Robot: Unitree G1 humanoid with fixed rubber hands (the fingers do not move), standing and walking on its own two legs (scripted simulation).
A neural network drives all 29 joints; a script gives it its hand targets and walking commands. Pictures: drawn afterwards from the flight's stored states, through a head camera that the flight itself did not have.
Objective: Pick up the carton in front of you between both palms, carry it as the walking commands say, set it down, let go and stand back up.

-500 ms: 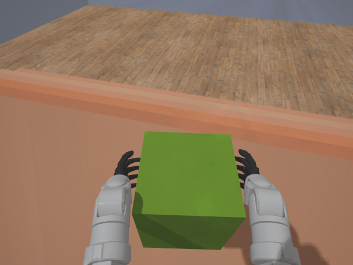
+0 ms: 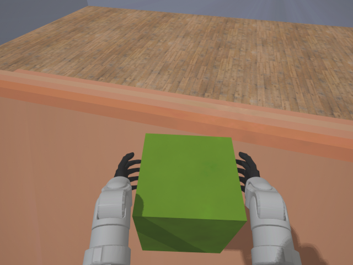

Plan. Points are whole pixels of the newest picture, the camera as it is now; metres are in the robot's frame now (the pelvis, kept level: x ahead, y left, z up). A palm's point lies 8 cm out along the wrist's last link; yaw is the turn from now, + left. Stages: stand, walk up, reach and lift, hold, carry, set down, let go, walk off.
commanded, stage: carry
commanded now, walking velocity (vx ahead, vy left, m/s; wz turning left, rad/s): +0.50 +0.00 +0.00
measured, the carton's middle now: (184, 196) +0.29 +0.00 -0.02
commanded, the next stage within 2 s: none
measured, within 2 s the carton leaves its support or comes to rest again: neither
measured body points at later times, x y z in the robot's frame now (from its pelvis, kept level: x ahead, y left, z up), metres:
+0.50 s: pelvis +0.14 -0.01 -0.01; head +0.12 -0.01 +0.44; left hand +0.42 +0.13 +0.07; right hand +0.41 -0.17 +0.08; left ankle +0.18 +0.08 -0.75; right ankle +0.02 -0.11 -0.73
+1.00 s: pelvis +0.41 -0.09 +0.00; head +0.43 -0.09 +0.45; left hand +0.69 +0.07 +0.07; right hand +0.69 -0.24 +0.07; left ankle +0.41 +0.04 -0.69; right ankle +0.39 -0.16 -0.74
